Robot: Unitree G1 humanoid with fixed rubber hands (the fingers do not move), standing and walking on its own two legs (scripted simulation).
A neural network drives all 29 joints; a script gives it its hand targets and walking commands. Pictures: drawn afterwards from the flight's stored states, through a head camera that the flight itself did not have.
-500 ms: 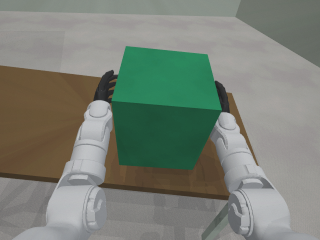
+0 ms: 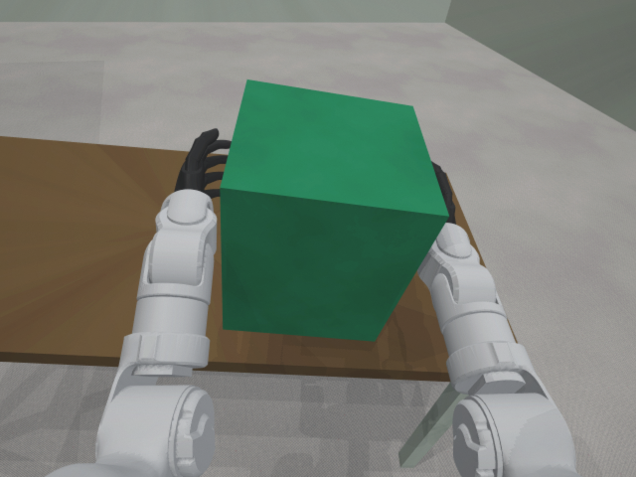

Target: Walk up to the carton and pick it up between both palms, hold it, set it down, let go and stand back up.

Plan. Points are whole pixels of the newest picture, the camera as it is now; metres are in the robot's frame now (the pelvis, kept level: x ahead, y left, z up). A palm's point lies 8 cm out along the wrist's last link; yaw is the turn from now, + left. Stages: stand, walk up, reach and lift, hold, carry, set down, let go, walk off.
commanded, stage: reach and lift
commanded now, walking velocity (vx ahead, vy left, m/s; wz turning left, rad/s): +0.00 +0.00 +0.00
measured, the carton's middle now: (315, 220) +0.40 -0.01 +0.14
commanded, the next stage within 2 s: hold in 0.76 s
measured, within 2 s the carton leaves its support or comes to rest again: neither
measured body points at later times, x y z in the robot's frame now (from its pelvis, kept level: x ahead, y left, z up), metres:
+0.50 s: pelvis +0.00 -0.01 +0.00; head -0.03 +0.02 +0.45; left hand +0.40 +0.14 +0.20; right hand +0.39 -0.16 +0.18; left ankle +0.01 +0.10 -0.75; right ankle +0.04 -0.12 -0.75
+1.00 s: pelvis +0.00 -0.01 +0.00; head -0.05 +0.02 +0.45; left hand +0.37 +0.15 +0.23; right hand +0.38 -0.15 +0.21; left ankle +0.01 +0.10 -0.75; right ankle +0.04 -0.12 -0.75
